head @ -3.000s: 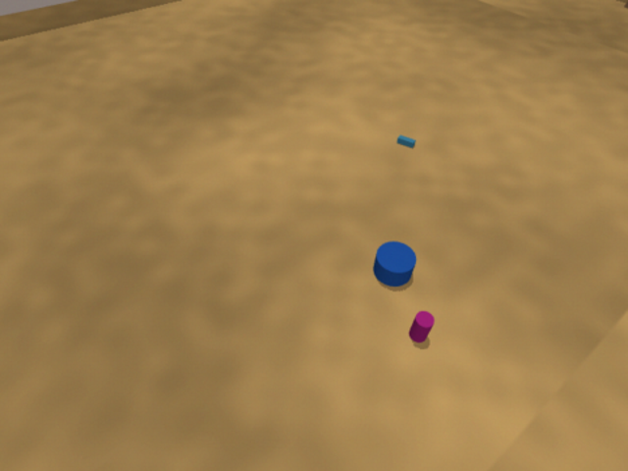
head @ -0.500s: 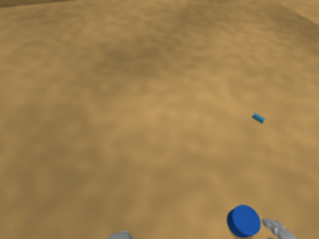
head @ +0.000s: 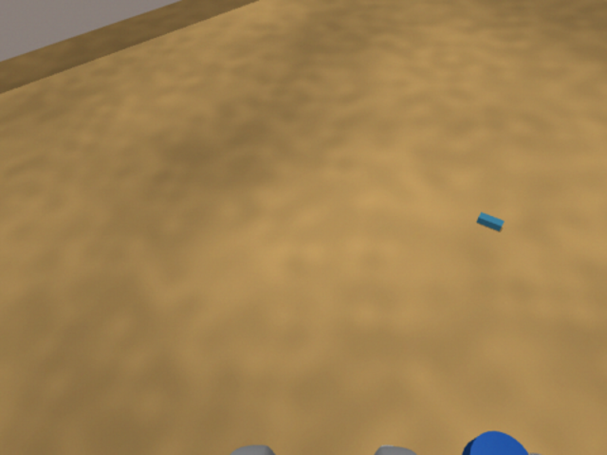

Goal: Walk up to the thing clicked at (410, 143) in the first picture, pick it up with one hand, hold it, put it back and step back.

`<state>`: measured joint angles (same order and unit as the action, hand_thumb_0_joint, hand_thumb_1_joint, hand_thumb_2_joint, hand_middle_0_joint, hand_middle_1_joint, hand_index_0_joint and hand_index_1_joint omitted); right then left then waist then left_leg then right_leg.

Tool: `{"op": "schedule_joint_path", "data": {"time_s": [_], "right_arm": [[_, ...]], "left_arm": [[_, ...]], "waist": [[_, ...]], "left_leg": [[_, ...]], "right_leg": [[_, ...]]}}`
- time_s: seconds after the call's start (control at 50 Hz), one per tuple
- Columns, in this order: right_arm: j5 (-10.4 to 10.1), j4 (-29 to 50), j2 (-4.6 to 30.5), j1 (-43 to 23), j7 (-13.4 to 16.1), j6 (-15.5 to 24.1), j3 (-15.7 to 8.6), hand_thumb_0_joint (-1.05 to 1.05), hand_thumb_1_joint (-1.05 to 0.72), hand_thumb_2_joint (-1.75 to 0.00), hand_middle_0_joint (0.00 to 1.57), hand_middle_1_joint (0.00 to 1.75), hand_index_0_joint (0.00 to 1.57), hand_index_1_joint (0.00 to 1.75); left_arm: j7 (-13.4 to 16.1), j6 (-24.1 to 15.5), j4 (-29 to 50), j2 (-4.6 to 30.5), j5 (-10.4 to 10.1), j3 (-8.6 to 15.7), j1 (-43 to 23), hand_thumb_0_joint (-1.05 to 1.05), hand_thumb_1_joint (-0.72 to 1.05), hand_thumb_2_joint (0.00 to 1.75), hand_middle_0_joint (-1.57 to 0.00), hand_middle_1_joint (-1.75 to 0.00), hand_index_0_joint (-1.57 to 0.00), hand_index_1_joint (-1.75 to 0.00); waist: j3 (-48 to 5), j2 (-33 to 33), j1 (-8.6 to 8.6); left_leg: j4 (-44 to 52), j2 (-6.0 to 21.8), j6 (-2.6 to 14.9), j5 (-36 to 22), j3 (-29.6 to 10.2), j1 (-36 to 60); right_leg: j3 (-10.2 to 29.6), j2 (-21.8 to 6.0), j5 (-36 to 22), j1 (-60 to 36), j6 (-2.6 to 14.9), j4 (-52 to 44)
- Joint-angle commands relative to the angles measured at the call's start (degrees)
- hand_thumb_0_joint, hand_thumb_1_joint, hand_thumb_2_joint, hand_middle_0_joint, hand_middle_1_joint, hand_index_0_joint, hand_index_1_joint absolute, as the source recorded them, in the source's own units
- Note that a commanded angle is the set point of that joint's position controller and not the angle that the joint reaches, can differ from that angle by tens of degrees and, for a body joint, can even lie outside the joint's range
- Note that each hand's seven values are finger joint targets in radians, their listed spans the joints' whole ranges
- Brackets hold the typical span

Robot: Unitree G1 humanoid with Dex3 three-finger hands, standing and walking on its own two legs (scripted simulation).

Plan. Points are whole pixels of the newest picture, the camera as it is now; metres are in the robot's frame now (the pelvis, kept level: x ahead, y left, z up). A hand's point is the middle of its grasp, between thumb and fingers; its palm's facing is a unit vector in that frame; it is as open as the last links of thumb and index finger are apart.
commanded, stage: walk up
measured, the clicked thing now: (490, 221) +1.03 -0.64 -0.74
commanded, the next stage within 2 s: none
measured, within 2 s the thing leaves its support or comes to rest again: neither
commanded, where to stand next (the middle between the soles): +0.24 +0.07 m, yaw -13 degrees
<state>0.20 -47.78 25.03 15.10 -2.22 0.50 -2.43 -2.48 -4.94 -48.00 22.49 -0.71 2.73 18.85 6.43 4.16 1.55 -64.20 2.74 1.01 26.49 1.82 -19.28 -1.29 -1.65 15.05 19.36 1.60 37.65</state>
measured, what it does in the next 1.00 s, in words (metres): walks ahead, turning right: left foot, then right foot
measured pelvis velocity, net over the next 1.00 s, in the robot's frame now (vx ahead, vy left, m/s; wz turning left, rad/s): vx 0.15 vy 0.11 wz -0.28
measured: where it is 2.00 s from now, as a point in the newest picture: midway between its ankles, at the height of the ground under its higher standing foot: outside the picture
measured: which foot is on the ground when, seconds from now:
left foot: up 0.00-0.36, down 0.38-1.00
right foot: down 0.00-0.42, up 0.44-0.86, down 0.88-1.00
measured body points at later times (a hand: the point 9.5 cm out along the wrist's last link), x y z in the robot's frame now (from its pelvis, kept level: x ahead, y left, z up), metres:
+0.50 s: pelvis +0.12 +0.10 -0.01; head +0.16 +0.11 +0.44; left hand +0.22 +0.42 -0.12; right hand +0.20 -0.23 -0.09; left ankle +0.22 +0.19 -0.72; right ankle +0.08 -0.07 -0.66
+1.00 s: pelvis +0.15 +0.11 +0.00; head +0.17 +0.10 +0.45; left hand +0.30 +0.39 -0.12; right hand +0.13 -0.20 -0.12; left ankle +0.22 +0.19 -0.72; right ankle +0.14 -0.01 -0.72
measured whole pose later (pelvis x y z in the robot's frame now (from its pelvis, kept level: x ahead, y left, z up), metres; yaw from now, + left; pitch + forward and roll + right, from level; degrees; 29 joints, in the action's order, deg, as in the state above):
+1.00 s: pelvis +0.15 +0.11 +0.00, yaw -16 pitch -4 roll +0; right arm 0.1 -52.4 21.1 12.6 -1.1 0.3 -1.0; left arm -0.3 -1.0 -54.0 22.1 0.8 0.4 14.2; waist 6.2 0.8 -0.7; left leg -36.5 3.1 1.6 17.3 9.2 -16.3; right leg 1.6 0.8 18.1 14.7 0.5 36.4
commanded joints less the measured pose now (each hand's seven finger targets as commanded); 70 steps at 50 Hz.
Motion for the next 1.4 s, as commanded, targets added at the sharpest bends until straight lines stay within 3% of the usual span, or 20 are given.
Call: {"op": "schedule_joint_path", "data": {"time_s": [0.0,0.22,0.3,0.36,0.38,0.4,0.42,0.44,0.48,0.52,0.66,0.8,0.84,0.88,0.9,0.92,1.0,1.04,1.14,1.38], "right_arm": [[-0.4,4.6,9.2,2.1,0.6,1.1,-3.0,0.00,-0.90,-0.90,0.20,0.30,0.20,0.30],[2.7,8.8,8.9,-8.9,-1.7,0.3,-4.5,0.00,-0.90,-0.90,0.20,0.30,0.20,0.30],[2.2,7.9,8.6,-7.0,-1.4,1.1,-5.0,0.00,-0.90,-0.90,0.20,0.30,0.20,0.30],[2.2,4.6,10.8,3.2,-0.7,2.1,-6.0,0.00,-0.90,-0.90,0.20,0.30,0.20,0.30],[2.6,4.2,15.3,7.1,-0.2,2.5,-7.3,0.00,-0.90,-0.90,0.20,0.30,0.20,0.30],[1.7,5.7,16.7,4.9,0.2,2.3,-7.4,0.00,-0.90,-0.90,0.20,0.30,0.20,0.30],[-0.1,5.2,18.4,4.2,0.2,2.0,-7.9,0.00,-0.90,-0.90,0.20,0.30,0.20,0.30],[-0.3,5.5,17.2,2.5,0.2,1.6,-7.6,0.00,-0.90,-0.90,0.20,0.30,0.20,0.30],[0.2,6.6,12.0,-1.4,0.6,1.8,-5.6,0.00,-0.90,-0.90,0.20,0.30,0.20,0.30],[-0.1,6.0,11.7,-2.4,1.0,2.6,-4.8,0.00,-0.90,-0.90,0.20,0.30,0.20,0.30],[0.4,4.4,11.7,-0.2,1.8,3.1,-4.1,0.00,-0.90,-0.90,0.20,0.30,0.20,0.30],[0.9,3.5,11.8,-2.9,2.0,2.0,-4.0,0.00,-0.90,-0.90,0.20,0.30,0.20,0.30],[0.4,2.8,9.7,-3.3,1.8,1.5,-2.8,0.00,-0.90,-0.90,0.20,0.30,0.20,0.30],[-0.3,2.5,5.9,-1.4,1.7,1.6,-1.3,0.00,-0.90,-0.90,0.20,0.30,0.20,0.30],[-0.2,1.8,6.2,-3.4,1.9,1.4,-1.3,0.00,-0.90,-0.90,0.20,0.30,0.20,0.30],[-0.1,-0.1,7.4,-2.3,2.3,1.5,-1.8,0.00,-0.90,-0.90,0.20,0.30,0.20,0.30],[-0.1,-3.2,10.5,-4.0,1.9,2.5,-2.2,0.00,-0.90,-0.90,0.20,0.30,0.20,0.30],[0.2,-3.5,10.9,-7.3,1.8,2.6,-1.6,0.00,-0.90,-0.90,0.20,0.30,0.20,0.30],[0.5,-6.2,9.3,-10.2,1.7,2.4,-0.8,0.00,-0.90,-0.90,0.20,0.30,0.20,0.30],[0.2,-10.9,7.4,-11.1,1.7,2.1,-0.6,0.00,-0.90,-0.90,0.20,0.30,0.20,0.30]], "left_arm": [[2.9,-1.4,2.2,15.9,-0.7,4.7,6.2,0.00,0.90,0.90,-0.20,-0.30,-0.20,-0.30],[3.9,-2.4,5.0,18.7,1.0,5.3,9.5,0.00,0.90,0.90,-0.20,-0.30,-0.20,-0.30],[4.5,-1.9,6.6,18.8,1.3,4.3,5.5,0.00,0.90,0.90,-0.20,-0.30,-0.20,-0.30],[4.7,-1.0,7.4,15.4,1.0,2.7,3.9,0.00,0.90,0.90,-0.20,-0.30,-0.20,-0.30],[4.7,-1.0,7.8,10.9,0.5,1.3,7.0,0.00,0.90,0.90,-0.20,-0.30,-0.20,-0.30],[5.1,-0.4,7.1,9.2,0.5,0.5,10.1,0.00,0.90,0.90,-0.20,-0.30,-0.20,-0.30],[5.8,0.4,5.2,14.1,0.9,2.0,9.6,0.00,0.90,0.90,-0.20,-0.30,-0.20,-0.30],[5.9,0.7,4.5,16.2,1.2,2.3,7.7,0.00,0.90,0.90,-0.20,-0.30,-0.20,-0.30],[4.9,0.9,2.9,15.6,0.5,2.5,6.1,0.00,0.90,0.90,-0.20,-0.30,-0.20,-0.30],[3.7,1.6,1.4,13.4,0.0,2.4,9.0,0.00,0.90,0.90,-0.20,-0.30,-0.20,-0.30],[3.2,3.5,0.4,12.0,1.2,2.1,2.2,0.00,0.90,0.90,-0.20,-0.30,-0.20,-0.30],[3.3,3.4,-1.6,10.4,1.6,1.7,1.0,0.00,0.90,0.90,-0.20,-0.30,-0.20,-0.30],[3.5,2.6,-2.9,10.1,1.9,1.8,2.3,0.00,0.90,0.90,-0.20,-0.30,-0.20,-0.30],[3.9,1.4,-2.0,15.0,2.6,3.0,-0.9,0.00,0.90,0.90,-0.20,-0.30,-0.20,-0.30],[3.8,1.4,-1.5,16.0,2.0,2.5,-4.3,0.00,0.90,0.90,-0.20,-0.30,-0.20,-0.30],[3.5,1.8,-1.4,16.8,1.7,2.3,-7.2,0.00,0.90,0.90,-0.20,-0.30,-0.20,-0.30],[3.0,2.2,-3.1,11.3,1.1,0.6,-8.9,0.00,0.90,0.90,-0.20,-0.30,-0.20,-0.30],[2.8,2.4,-4.8,11.0,1.1,0.5,-6.6,0.00,0.90,0.90,-0.20,-0.30,-0.20,-0.30],[2.5,2.5,-7.0,11.1,1.1,0.3,-9.7,0.00,0.90,0.90,-0.20,-0.30,-0.20,-0.30],[3.1,1.7,-11.0,11.1,1.2,-0.4,-15.0,0.00,0.90,0.90,-0.20,-0.30,-0.20,-0.30]], "waist": [[-6.2,-11.9,-1.07],[-1.3,-9.9,1.38],[-3.1,-11.1,-1.03],[-7.7,-4.4,-6.25],[-10.5,9.1,-7.62],[-9.5,11.7,-4.76],[-9.7,9.5,-5.11],[-5.9,6.8,-4.41],[-2.1,3.3,-3.08],[-2.7,5.5,-1.35],[-3.1,3.6,-2.92],[-6.8,2.2,-1.74],[-8.5,-0.1,0.01],[-9.4,-12.5,-1.79],[-6.9,-9.7,-1.93],[-6.7,-10.0,-2.86],[-6.5,-5.6,-2.99],[-5.6,-4.6,-0.76],[-0.4,-1.6,-1.12],[-7.5,-6.7,-2.55]], "left_leg": [[1.0,2.7,0.06,-6.9,-4.6,-11.6],[16.4,5.3,-2.18,-12.9,-4.8,-14.5],[22.6,2.8,-0.59,-11.4,-2.5,-3.7],[34.9,-0.4,2.08,-17.0,-0.9,13.2],[40.5,9.7,5.02,-17.2,-13.8,19.7],[44.3,19.8,8.43,-19.1,-27.8,21.0],[45.9,24.5,13.78,-12.0,-34.0,17.1],[48.0,22.8,13.40,-5.9,-31.8,11.0],[48.1,14.1,7.78,-12.6,-16.9,4.8],[47.2,10.9,6.03,-16.1,-9.7,3.7],[48.4,14.2,7.36,-11.5,-9.2,6.2],[39.7,15.9,8.96,-24.0,-6.4,6.2],[33.5,13.5,6.43,-23.7,-3.7,4.1],[24.7,5.8,0.62,-14.7,1.7,-3.0],[26.4,1.0,-0.48,-2.5,2.0,-2.2],[28.5,1.6,0.01,-0.7,0.8,6.0],[41.5,10.3,4.38,-8.1,-7.3,9.1],[44.7,12.0,5.87,-1.9,-7.9,5.4],[46.0,7.5,1.95,1.7,-3.1,3.6],[42.8,5.7,0.97,-15.6,0.3,16.9]], "right_leg": [[17.6,-10.5,-27.9,-14.1,5.74,-16.2],[18.4,-12.1,-7.8,-8.5,11.43,-16.9],[15.3,-11.5,-22.5,-3.1,10.18,-10.1],[8.8,-4.5,-18.2,2.0,4.70,6.2],[4.6,1.5,-7.8,9.0,1.48,20.0],[3.0,6.5,15.6,17.4,-0.44,25.9],[5.4,3.7,18.8,16.1,0.30,32.1],[6.6,1.4,16.2,15.8,0.62,33.9],[8.5,0.5,9.7,11.8,0.70,29.8],[6.4,1.1,4.5,9.2,0.33,26.9],[7.6,1.2,4.7,7.7,-1.60,13.6],[1.2,0.9,5.8,-2.6,0.08,0.3],[2.8,1.2,-0.1,-10.3,1.50,-11.6],[22.7,-9.7,-9.6,-14.1,6.16,-15.9],[25.9,-13.8,-7.7,-9.2,11.16,-15.6],[23.3,-13.8,-5.8,-1.5,11.34,-13.0],[8.6,-1.9,-4.8,-0.8,1.95,-7.8],[7.0,-0.3,0.9,-4.3,1.85,-8.0],[10.7,-2.2,-0.4,-3.0,2.82,-13.3],[13.9,-5.3,-11.8,-4.4,1.55,-20.9]]}}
